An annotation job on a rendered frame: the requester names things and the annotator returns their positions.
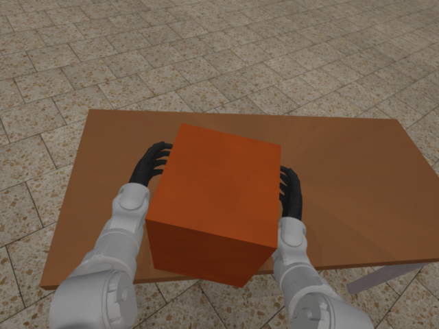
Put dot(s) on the left robot upper arm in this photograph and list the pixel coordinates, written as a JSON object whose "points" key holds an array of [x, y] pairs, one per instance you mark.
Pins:
{"points": [[100, 300]]}

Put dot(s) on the table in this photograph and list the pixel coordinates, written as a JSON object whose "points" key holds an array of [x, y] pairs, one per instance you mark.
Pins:
{"points": [[369, 197]]}

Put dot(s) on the carton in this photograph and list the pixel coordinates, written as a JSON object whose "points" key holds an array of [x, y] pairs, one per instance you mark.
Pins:
{"points": [[214, 214]]}

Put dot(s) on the right robot upper arm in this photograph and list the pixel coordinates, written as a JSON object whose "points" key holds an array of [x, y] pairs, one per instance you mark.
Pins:
{"points": [[320, 311]]}

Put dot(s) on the left robot forearm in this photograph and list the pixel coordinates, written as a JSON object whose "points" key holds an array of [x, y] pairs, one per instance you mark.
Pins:
{"points": [[119, 242]]}

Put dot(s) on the right robot forearm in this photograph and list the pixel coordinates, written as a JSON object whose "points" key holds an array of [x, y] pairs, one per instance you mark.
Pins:
{"points": [[293, 271]]}

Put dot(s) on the right robot hand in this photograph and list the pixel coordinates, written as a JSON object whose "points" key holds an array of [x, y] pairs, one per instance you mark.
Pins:
{"points": [[292, 200]]}

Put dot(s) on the left robot hand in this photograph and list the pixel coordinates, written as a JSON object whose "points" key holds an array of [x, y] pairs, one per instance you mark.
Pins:
{"points": [[144, 170]]}

